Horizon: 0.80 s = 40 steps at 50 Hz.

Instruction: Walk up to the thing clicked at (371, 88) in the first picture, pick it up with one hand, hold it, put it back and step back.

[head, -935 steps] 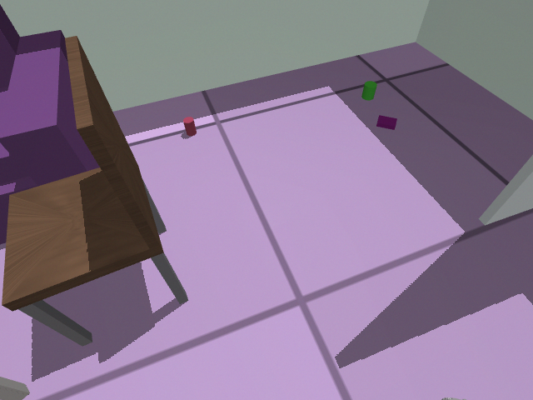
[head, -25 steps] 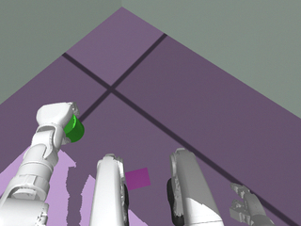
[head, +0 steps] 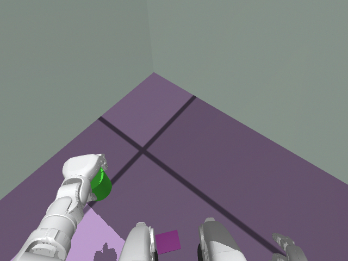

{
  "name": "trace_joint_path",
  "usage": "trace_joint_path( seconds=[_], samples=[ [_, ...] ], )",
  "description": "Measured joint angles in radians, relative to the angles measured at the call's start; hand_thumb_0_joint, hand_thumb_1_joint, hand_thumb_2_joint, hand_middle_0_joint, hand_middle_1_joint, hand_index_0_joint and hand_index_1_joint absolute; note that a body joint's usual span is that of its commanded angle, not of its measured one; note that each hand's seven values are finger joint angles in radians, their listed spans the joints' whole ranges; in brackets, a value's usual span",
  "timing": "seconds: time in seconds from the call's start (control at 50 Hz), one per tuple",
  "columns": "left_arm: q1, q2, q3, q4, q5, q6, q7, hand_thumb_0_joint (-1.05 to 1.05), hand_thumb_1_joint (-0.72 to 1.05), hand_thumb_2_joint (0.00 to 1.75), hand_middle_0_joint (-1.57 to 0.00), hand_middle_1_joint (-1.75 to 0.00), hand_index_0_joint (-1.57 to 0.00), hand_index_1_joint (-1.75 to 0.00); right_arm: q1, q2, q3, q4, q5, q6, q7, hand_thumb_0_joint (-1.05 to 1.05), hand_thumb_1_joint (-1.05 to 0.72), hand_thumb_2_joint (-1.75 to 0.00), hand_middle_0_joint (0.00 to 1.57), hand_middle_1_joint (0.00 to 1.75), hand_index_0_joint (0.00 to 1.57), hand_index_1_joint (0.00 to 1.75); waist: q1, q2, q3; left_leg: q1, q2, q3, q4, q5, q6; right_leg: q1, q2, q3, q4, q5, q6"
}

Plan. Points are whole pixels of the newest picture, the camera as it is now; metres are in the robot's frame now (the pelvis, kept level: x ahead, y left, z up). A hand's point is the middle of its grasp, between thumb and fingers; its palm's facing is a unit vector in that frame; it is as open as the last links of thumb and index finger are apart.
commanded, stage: lift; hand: left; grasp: from above
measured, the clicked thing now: (93, 177) +0.35 +0.23 -0.13
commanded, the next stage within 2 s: hold in 0.42 s
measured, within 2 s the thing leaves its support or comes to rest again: neither
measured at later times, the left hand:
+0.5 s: hand (82, 163) +0.34 +0.22 -0.01, palm faces -0.46 -0.08 -0.88, open 10.3 cm
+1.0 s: hand (76, 154) +0.35 +0.22 +0.03, palm faces -0.46 -0.06 -0.89, open 10.3 cm
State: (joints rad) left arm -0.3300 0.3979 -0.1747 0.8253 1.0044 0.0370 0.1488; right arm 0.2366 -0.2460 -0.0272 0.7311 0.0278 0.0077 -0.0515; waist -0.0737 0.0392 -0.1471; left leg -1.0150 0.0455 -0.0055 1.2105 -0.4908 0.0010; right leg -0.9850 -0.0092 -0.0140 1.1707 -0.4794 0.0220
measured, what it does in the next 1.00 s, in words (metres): rises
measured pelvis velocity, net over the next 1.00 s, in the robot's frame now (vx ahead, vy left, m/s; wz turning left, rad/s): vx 0.05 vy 0.00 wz -0.01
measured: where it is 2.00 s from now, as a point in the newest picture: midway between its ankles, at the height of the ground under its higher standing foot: outside the picture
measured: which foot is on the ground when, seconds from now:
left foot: down 0.00-1.00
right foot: down 0.00-1.00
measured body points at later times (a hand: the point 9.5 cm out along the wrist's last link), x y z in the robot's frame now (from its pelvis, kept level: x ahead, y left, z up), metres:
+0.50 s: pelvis +0.04 +0.00 +0.07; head +0.08 -0.01 +0.52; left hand +0.36 +0.22 +0.04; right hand +0.12 -0.27 -0.06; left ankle +0.05 +0.12 -0.64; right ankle +0.05 -0.14 -0.64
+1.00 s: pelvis +0.05 +0.00 +0.09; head +0.07 -0.02 +0.54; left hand +0.37 +0.22 +0.08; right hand +0.16 -0.27 -0.03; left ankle +0.05 +0.12 -0.64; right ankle +0.05 -0.14 -0.64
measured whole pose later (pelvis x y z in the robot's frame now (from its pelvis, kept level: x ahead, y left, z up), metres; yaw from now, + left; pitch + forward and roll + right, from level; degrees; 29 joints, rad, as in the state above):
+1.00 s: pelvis +0.05 +0.00 +0.09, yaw -1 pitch +5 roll +0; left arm -0.27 0.37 -0.21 0.77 1.01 0.03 0.07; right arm 0.25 -0.26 -0.06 0.71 0.04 0.05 -0.03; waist -0.02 0.04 -0.06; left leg -0.40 0.03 0.04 0.63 -0.32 0.00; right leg -0.39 -0.02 0.02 0.62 -0.31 0.02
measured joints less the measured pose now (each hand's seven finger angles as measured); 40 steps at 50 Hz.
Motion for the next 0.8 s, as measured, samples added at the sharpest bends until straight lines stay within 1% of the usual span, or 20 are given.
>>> trace_joint_path(
  seconds=[0.2, 0.28, 0.42, 0.58, 0.7, 0.8],
  samples=[
    [0.020, -0.028, -0.002, 0.005, -0.004, 0.007, 0.017, -0.01, -0.13, 0.74, -0.63, -0.74, -0.63, -0.76, 0.028, -0.007, -0.007, 0.008, -0.002, 0.000, 0.005, 0.01, -0.92, -0.90, 0.20, 0.30, 0.21, 0.30, 0.004, -0.005, 0.043, 0.204, -0.004, 0.018, -0.199, 0.058, -0.001, 0.195, -0.003, 0.011, -0.188, 0.056, -0.001],
    [0.017, -0.031, -0.004, 0.012, -0.001, 0.008, 0.017, -0.01, -0.13, 0.74, -0.63, -0.74, -0.63, -0.76, 0.030, -0.007, -0.009, 0.007, -0.001, 0.004, 0.008, 0.01, -0.91, -0.90, 0.20, 0.30, 0.21, 0.30, 0.006, -0.007, 0.054, 0.270, -0.006, 0.022, -0.263, 0.077, -0.003, 0.258, -0.004, 0.013, -0.250, 0.074, -0.001],
    [0.021, -0.036, -0.006, 0.016, -0.008, 0.007, 0.010, -0.01, -0.13, 0.75, -0.63, -0.74, -0.63, -0.76, 0.029, -0.007, -0.016, 0.002, 0.002, 0.007, 0.013, 0.01, -0.91, -0.90, 0.20, 0.30, 0.21, 0.30, 0.014, -0.004, 0.066, 0.376, -0.009, 0.028, -0.367, 0.106, -0.003, 0.362, -0.006, 0.016, -0.350, 0.103, 0.000],
    [0.035, -0.042, -0.016, 0.011, -0.001, -0.002, -0.005, -0.01, -0.13, 0.75, -0.63, -0.75, -0.63, -0.77, 0.021, -0.008, -0.023, 0.000, 0.006, 0.015, 0.018, 0.01, -0.91, -0.90, 0.20, 0.30, 0.21, 0.30, 0.027, -0.007, 0.071, 0.465, -0.013, 0.034, -0.451, 0.128, -0.003, 0.448, -0.009, 0.020, -0.431, 0.123, 0.001],
    [0.044, -0.038, -0.022, -0.005, 0.016, -0.012, -0.019, -0.01, -0.12, 0.74, -0.62, -0.75, -0.62, -0.77, 0.012, -0.010, -0.027, -0.001, 0.008, 0.022, 0.019, 0.01, -0.91, -0.90, 0.20, 0.30, 0.21, 0.30, 0.034, -0.008, 0.075, 0.518, -0.016, 0.039, -0.497, 0.140, -0.002, 0.498, -0.011, 0.022, -0.475, 0.135, 0.002],
    [0.043, -0.034, -0.023, -0.011, 0.013, -0.008, -0.029, -0.01, -0.12, 0.74, -0.62, -0.75, -0.62, -0.77, 0.010, -0.013, -0.030, -0.007, 0.008, 0.026, 0.023, 0.01, -0.91, -0.90, 0.20, 0.30, 0.21, 0.30, 0.039, -0.005, 0.079, 0.555, -0.017, 0.042, -0.528, 0.149, -0.002, 0.534, -0.011, 0.025, -0.505, 0.145, 0.002]
  ],
)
